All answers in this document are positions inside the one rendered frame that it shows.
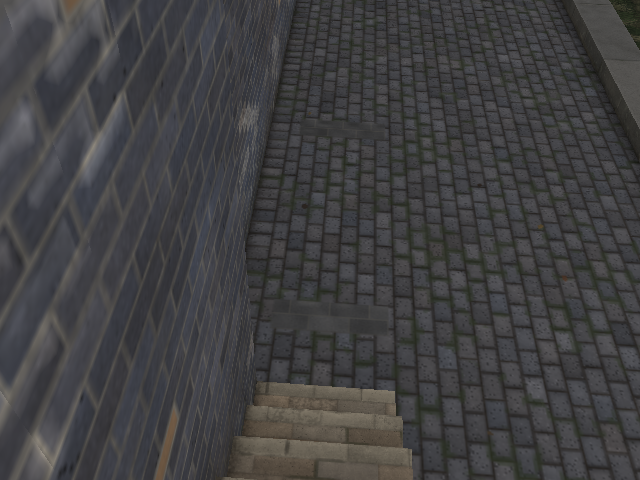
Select stairs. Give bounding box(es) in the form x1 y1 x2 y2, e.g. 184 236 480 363
216 381 413 480

